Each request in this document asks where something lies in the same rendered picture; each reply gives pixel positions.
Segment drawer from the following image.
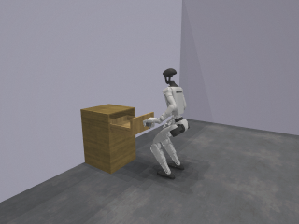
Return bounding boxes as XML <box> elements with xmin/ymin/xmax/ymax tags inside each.
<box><xmin>109</xmin><ymin>112</ymin><xmax>154</xmax><ymax>137</ymax></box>

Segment robot left forearm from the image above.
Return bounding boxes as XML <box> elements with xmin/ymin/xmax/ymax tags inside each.
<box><xmin>154</xmin><ymin>105</ymin><xmax>174</xmax><ymax>124</ymax></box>

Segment robot right foot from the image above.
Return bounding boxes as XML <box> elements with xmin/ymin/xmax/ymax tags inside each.
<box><xmin>167</xmin><ymin>162</ymin><xmax>184</xmax><ymax>171</ymax></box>

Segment left robot hand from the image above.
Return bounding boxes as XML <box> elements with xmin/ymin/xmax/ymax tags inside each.
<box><xmin>143</xmin><ymin>118</ymin><xmax>155</xmax><ymax>128</ymax></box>

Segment right robot upper arm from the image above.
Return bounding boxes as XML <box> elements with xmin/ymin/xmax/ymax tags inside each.
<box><xmin>180</xmin><ymin>87</ymin><xmax>187</xmax><ymax>109</ymax></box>

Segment cabinet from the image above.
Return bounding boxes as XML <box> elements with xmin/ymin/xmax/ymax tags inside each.
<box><xmin>80</xmin><ymin>104</ymin><xmax>136</xmax><ymax>174</ymax></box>

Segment right robot hand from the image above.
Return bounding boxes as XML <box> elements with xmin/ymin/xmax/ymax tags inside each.
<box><xmin>163</xmin><ymin>119</ymin><xmax>175</xmax><ymax>128</ymax></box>

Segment left robot upper arm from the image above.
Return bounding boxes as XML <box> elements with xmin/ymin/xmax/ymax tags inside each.
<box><xmin>163</xmin><ymin>87</ymin><xmax>178</xmax><ymax>112</ymax></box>

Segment right robot shin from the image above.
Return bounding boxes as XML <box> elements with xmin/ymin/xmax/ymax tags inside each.
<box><xmin>161</xmin><ymin>141</ymin><xmax>180</xmax><ymax>165</ymax></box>

